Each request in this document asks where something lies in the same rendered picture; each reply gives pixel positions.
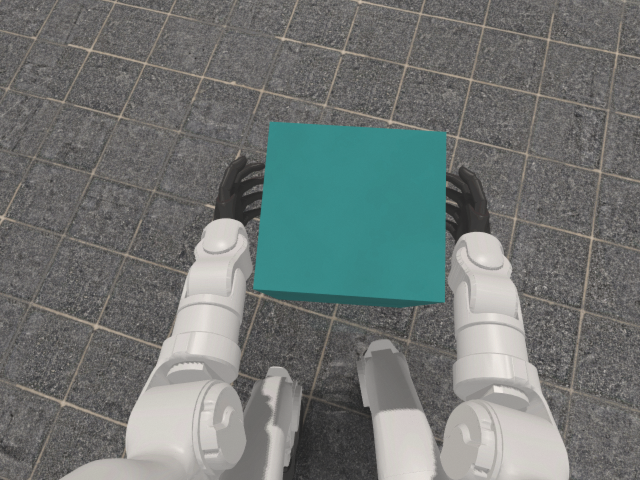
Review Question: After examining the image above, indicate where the right robot forearm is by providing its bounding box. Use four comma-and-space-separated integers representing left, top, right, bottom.
448, 232, 569, 480

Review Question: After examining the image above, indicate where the left robot forearm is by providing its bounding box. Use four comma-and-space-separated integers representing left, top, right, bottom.
125, 218, 253, 454

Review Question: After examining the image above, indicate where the robot left foot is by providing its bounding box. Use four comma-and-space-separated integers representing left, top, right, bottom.
283, 399, 303, 480

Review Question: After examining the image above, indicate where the robot left hand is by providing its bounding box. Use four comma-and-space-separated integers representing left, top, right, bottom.
213, 156, 265, 227

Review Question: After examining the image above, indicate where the carton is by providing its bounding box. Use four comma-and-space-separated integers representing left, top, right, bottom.
253, 122, 446, 308

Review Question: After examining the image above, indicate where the right robot thigh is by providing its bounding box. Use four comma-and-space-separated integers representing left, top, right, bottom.
356, 349, 449, 480

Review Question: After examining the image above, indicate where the right robot upper arm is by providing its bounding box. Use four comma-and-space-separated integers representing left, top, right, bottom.
440, 399, 569, 480

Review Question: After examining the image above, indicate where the robot right hand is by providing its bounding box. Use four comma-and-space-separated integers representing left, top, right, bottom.
446, 166, 491, 245

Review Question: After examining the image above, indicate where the left robot upper arm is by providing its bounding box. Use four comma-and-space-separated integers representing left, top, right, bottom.
59, 379, 246, 480

